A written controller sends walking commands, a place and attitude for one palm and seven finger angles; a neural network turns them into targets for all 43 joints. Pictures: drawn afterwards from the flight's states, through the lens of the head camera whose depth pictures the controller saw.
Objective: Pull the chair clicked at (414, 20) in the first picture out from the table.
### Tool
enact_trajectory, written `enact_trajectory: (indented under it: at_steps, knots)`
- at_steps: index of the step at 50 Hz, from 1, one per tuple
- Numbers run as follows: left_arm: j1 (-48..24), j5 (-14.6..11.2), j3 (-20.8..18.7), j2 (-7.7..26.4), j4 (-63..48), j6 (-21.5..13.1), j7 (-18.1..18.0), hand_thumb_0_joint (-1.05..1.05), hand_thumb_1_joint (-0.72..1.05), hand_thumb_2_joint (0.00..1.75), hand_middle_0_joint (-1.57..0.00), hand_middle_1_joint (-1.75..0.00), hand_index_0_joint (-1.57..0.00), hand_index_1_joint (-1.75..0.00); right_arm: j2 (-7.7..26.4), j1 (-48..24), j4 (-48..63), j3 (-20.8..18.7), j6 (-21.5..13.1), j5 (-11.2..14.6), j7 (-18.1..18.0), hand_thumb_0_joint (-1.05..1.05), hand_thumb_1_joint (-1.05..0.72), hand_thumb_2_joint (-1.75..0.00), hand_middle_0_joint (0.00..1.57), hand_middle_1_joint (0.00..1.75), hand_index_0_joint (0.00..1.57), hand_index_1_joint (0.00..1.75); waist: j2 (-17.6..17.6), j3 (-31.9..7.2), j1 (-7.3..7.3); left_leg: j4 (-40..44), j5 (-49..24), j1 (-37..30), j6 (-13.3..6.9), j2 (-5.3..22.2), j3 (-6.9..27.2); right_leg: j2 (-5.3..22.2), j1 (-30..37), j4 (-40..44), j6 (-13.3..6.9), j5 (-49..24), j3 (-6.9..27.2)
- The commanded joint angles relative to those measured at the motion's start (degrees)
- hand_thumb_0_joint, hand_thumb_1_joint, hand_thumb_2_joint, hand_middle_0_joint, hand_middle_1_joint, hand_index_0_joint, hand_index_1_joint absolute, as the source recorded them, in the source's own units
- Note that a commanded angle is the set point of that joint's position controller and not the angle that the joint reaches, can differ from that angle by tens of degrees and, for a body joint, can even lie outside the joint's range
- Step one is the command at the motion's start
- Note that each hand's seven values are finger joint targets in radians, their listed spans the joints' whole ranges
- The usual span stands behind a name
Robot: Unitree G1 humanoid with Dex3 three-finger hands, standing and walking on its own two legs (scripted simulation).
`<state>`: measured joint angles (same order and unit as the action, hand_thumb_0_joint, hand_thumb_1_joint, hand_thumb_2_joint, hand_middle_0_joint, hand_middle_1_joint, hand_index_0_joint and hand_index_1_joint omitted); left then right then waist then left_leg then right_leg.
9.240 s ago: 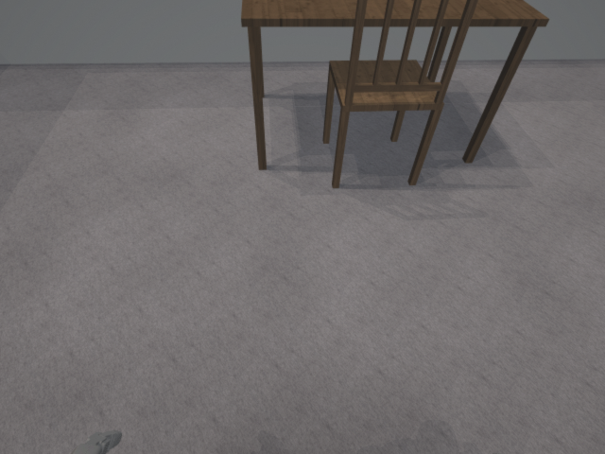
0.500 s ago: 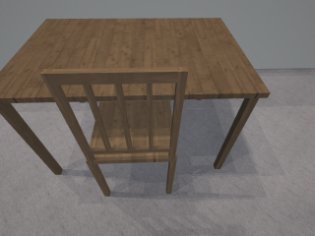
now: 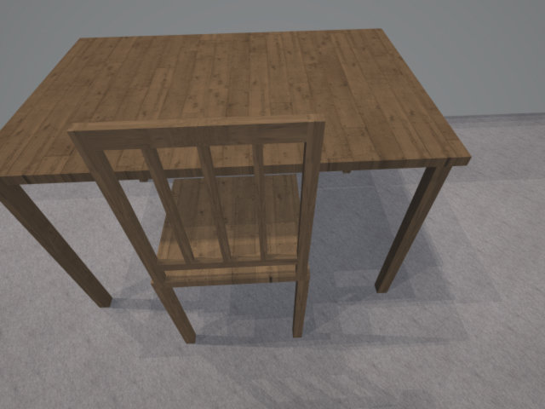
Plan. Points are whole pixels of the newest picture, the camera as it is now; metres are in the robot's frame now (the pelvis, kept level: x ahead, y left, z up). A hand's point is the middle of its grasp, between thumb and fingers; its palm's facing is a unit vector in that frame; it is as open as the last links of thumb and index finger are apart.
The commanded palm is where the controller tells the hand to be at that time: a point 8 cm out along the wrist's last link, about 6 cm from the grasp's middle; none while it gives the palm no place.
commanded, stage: look again from close up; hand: left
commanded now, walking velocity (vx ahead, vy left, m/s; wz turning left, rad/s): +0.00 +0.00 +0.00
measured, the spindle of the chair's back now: (217, 211) +0.50 +0.14 -0.05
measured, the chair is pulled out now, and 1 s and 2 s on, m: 0.00 0.00 0.00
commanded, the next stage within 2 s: raise the hand toward the chair's back in 0.74 s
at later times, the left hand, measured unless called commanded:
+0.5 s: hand out of the picture +0.02 +0.17 -0.17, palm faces +0.00 -0.98 -0.19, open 7.3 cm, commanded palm none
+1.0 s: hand (145, 397) +0.16 +0.20 -0.06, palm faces +0.21 -0.95 -0.22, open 7.5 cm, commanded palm +0.12 +0.22 -0.07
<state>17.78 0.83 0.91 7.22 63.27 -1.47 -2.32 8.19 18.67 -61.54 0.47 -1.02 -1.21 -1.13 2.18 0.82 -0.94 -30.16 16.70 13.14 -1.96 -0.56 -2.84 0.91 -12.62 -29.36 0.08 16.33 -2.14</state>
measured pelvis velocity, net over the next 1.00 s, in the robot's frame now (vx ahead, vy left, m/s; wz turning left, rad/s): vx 0.00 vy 0.00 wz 0.02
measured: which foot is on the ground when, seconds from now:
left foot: down 0.00-1.00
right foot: down 0.00-1.00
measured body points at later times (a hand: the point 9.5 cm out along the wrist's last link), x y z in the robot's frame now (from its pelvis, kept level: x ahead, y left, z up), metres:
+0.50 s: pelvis +0.02 +0.00 +0.00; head +0.03 +0.01 +0.45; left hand +0.02 +0.22 -0.16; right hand +0.02 -0.22 -0.16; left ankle -0.01 +0.09 -0.74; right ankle -0.01 -0.12 -0.74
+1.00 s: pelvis +0.00 +0.00 +0.00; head +0.01 -0.01 +0.45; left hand +0.14 +0.25 -0.05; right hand +0.07 -0.24 -0.13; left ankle +0.00 +0.10 -0.74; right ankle -0.01 -0.12 -0.74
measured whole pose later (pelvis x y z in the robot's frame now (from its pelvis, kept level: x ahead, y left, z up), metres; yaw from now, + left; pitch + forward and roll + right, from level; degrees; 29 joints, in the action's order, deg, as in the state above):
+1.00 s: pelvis +0.00 +0.00 +0.00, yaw +1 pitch +0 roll +1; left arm 23.2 -6.3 -0.8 11.7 14.4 -0.9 -6.7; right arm 12.3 18.9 -51.2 0.4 -14.4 0.8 -2.8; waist 0.2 1.4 -0.1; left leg -28.9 15.3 14.0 -2.4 -2.9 -2.9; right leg 3.5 -15.0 -32.5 0.8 17.8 -2.2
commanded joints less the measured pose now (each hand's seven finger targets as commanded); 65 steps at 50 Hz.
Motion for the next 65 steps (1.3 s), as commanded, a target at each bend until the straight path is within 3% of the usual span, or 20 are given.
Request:
enact_trajectory:
  at_steps: [1,8,16,28,41,42,43,44,45,46,47,48,50,52,54,56,58,59,62,65]
  knots:
    - [3.2,-0.1,-0.9,5.1,-2.1,-0.7,-0.2,0.0,0.9,0.9,-0.2,-0.3,-0.2,-0.3,5.1,3.1,1.7,-0.3,-1.4,0.6,-0.2,0.0,-0.9,-0.9,0.2,0.3,0.2,0.3,-3.8,3.9,0.45,7.8,-7.8,2.0,-0.6,5.9,6.2,4.0,-0.8,4.9,-2.8,-5.5,5.4]
    - [3.1,-0.2,-1.2,6.1,-2.3,-0.3,-0.1,0.0,0.9,0.9,-0.2,-0.3,-0.2,-0.3,5.6,2.0,0.5,-0.1,-1.5,0.6,-0.4,0.0,-0.9,-0.9,0.2,0.3,0.2,0.3,-2.6,3.9,1.03,9.1,-11.3,-0.1,-0.7,6.0,5.6,4.2,0.2,4.8,-2.3,-8.4,4.8]
    - [2.9,-0.2,-1.4,6.9,-2.1,-0.3,-0.2,0.0,0.9,0.9,-0.2,-0.3,-0.2,-0.3,6.3,1.0,-0.4,-0.2,-1.6,0.7,-0.6,0.0,-0.9,-0.9,0.2,0.3,0.2,0.3,-2.3,-0.2,0.97,8.0,-18.1,-4.5,-0.5,6.1,4.9,5.0,2.7,4.4,-2.0,-14.9,4.9]
    - [3.4,-0.1,-1.1,6.6,-1.1,0.0,-0.3,0.0,0.9,0.9,-0.2,-0.3,-0.2,-0.3,5.7,0.1,-1.7,-0.2,-1.2,0.9,-0.8,0.0,-0.9,-0.9,0.2,0.3,0.2,0.3,-2.2,3.1,1.21,9.5,-16.0,-4.5,-0.5,6.3,4.7,5.0,1.9,6.4,-1.7,-13.1,4.7]
    - [4.4,-0.1,-1.1,6.2,-0.8,0.1,-0.3,0.0,0.9,0.9,-0.2,-0.3,-0.2,-0.3,5.7,0.7,-2.1,-0.2,-1.2,0.9,-0.7,0.0,-0.9,-0.9,0.2,0.3,0.2,0.3,-1.9,2.4,1.2,10.5,-15.9,-5.5,-0.4,6.3,4.9,5.3,2.2,6.9,-1.5,-12.1,4.7]
    - [5.8,0.8,-1.0,7.9,0.7,-1.1,-2.3,0.0,0.9,0.9,-0.2,-0.3,-0.2,-0.3,8.4,-3.2,1.7,-0.7,-1.4,1.3,-0.4,0.0,-0.9,-0.9,0.2,0.3,0.2,0.3,-4.2,4.5,1.98,-0.2,-28.7,-0.8,1.1,7.8,4.1,6.8,0.1,6.1,-0.6,-28.1,5.9]
    - [-35.1,-9.3,-16.4,29.0,-87.4,-10.1,-3.8,0.0,0.88,0.89,-0.2,-0.3,-0.2,-0.3,17.1,-4.9,18.6,-5.1,-8.9,1.6,-4.5,0.0,-0.9,-0.9,0.2,0.3,0.2,0.3,10.5,-17.9,-4.15,3.7,-31.4,-17.5,2.5,1.4,2.9,1.2,1.3,5.1,-0.7,-32.7,1.3]
    - [-13.9,-4.9,-3.6,13.6,-74.2,-6.2,-3.9,0.0,0.85,0.88,-0.2,-0.29,-0.2,-0.29,11.1,-6.7,17.7,-0.4,-15.1,2.2,-5.1,0.0,-0.9,-0.9,0.2,0.3,0.2,0.3,13.4,-15.0,0.22,8.4,-43.3,-20.3,4.4,5.0,3.4,0.6,-0.5,-0.1,-3.4,-13.8,0.7]
    - [-8.3,-6.2,-1.7,8.1,-59.7,-3.7,-5.7,0.0,0.83,0.87,-0.19,-0.29,-0.19,-0.29,12.0,-4.7,13.5,-0.9,-17.5,2.5,-3.6,0.0,-0.9,-0.9,0.2,0.3,0.2,0.3,9.0,-13.5,-0.15,6.7,-43.8,-15.5,4.6,4.2,3.0,0.2,-4.0,-3.1,-2.3,-6.1,-0.5]
    - [2.5,-7.6,2.8,-0.5,-59.3,-0.2,-5.1,0.0,0.81,0.86,-0.19,-0.29,-0.19,-0.29,10.5,-3.6,15.0,-1.6,-17.5,3.0,-2.2,0.0,-0.9,-0.9,0.2,0.3,0.2,0.3,3.7,-10.6,-0.4,6.6,-39.5,-13.1,4.2,5.1,5.3,0.4,-6.2,-4.0,-1.1,-2.9,-2.3]
    - [-2.3,-8.4,5.2,-0.6,-69.2,-1.6,-4.1,0.0,0.78,0.85,-0.19,-0.28,-0.19,-0.28,12.5,-4.0,19.0,-1.4,-17.9,3.2,-2.0,0.0,-0.9,-0.9,0.2,0.3,0.2,0.3,1.7,-10.1,-0.27,5.0,-32.0,-9.4,3.8,4.8,5.7,0.6,-6.4,-3.4,-0.8,-3.7,-2.3]
    - [0.2,-8.3,4.9,-1.8,-64.1,-2.7,-3.1,0.0,0.76,0.84,-0.19,-0.28,-0.19,-0.28,12.3,-5.7,19.8,-1.8,-18.8,3.0,-2.3,0.0,-0.9,-0.9,0.2,0.3,0.2,0.3,-3.5,-5.3,-1.35,3.2,-23.0,-4.6,3.0,3.8,5.7,0.1,-8.3,-1.9,-0.8,-3.5,-2.6]
    - [-1.8,-8.4,-0.5,1.9,-59.0,-8.5,-1.3,0.0,0.71,0.82,-0.18,-0.27,-0.18,-0.27,14.9,-5.3,22.9,-3.2,-19.4,1.3,-1.2,0.0,-0.9,-0.9,0.2,0.3,0.2,0.3,-13.6,-2.0,-2.25,-2.5,-6.6,7.5,2.2,1.3,6.9,-0.1,-15.0,-1.8,-1.0,-1.9,-3.6]
    - [6.4,-10.2,-2.1,-1.3,-49.5,-16.3,3.0,0.0,0.67,0.8,-0.18,-0.26,-0.18,-0.26,14.4,-8.0,25.4,-3.8,-19.6,0.9,0.0,0.0,-0.9,-0.9,0.2,0.3,0.2,0.3,-21.7,-0.9,0.37,-7.6,1.9,17.5,2.1,0.9,7.0,-0.6,-22.7,-7.0,-1.1,6.2,-4.4]
    - [16.4,-13.3,-7.1,0.6,-48.3,-24.5,9.1,0.0,0.62,0.78,-0.17,-0.26,-0.17,-0.26,13.7,-10.5,28.7,-4.3,-19.5,0.9,1.8,0.0,-0.9,-0.9,0.2,0.3,0.2,0.3,-16.8,-5.6,5.41,-11.8,2.4,22.5,3.0,-0.3,4.6,-0.6,-23.8,-13.0,-2.3,7.0,-3.6]
    - [15.5,-15.4,-12.9,5.1,-50.7,-33.0,15.6,0.0,0.57,0.76,-0.17,-0.25,-0.17,-0.25,14.1,-12.7,31.9,-5.0,-19.2,0.7,2.9,0.0,-0.9,-0.9,0.2,0.3,0.2,0.3,-7.1,-11.5,7.17,-18.2,1.9,26.9,3.6,-1.0,2.6,0.1,-26.0,-20.4,-3.5,4.4,-1.7]
    - [14.4,-13.4,-18.2,11.0,-48.9,-34.2,16.3,0.0,0.53,0.74,-0.16,-0.24,-0.16,-0.24,13.7,-13.1,34.7,-5.4,-17.4,1.1,3.4,0.0,-0.9,-0.9,0.2,0.3,0.2,0.3,0.4,-13.1,8.34,-21.7,4.4,32.0,3.1,-1.5,1.1,0.3,-28.4,-24.3,-3.7,6.4,0.0]
    - [10.0,-12.7,-14.5,9.2,-53.5,-33.3,16.5,0.0,0.5,0.73,-0.16,-0.24,-0.16,-0.24,13.5,-15.1,37.9,-4.9,-16.6,1.3,3.5,0.0,-0.9,-0.9,0.2,0.3,0.2,0.3,0.6,-12.5,7.61,-22.8,8.3,34.9,2.5,-2.1,0.6,0.3,-30.5,-24.7,-3.3,10.5,0.9]
    - [-1.7,-13.2,-14.3,11.1,-67.4,-32.0,13.9,0.0,0.43,0.7,-0.15,-0.23,-0.15,-0.23,12.8,-15.7,42.4,-4.8,-15.9,1.9,2.0,0.0,-0.9,-0.9,0.2,0.3,0.2,0.3,2.0,-17.0,5.42,-25.7,15.3,36.7,1.0,-1.6,1.4,0.5,-33.3,-22.7,-2.8,21.6,5.1]
    - [-7.4,-15.0,-14.2,12.4,-84.7,-35.2,11.0,0.0,0.36,0.67,-0.15,-0.22,-0.15,-0.22,11.6,-11.8,41.7,-4.6,-16.7,1.5,-0.1,0.0,-0.9,-0.9,0.2,0.3,0.2,0.3,6.4,-25.4,2.15,-29.4,11.1,31.4,0.0,-0.4,3.0,0.1,-32.2,-22.1,-2.6,19.2,7.1]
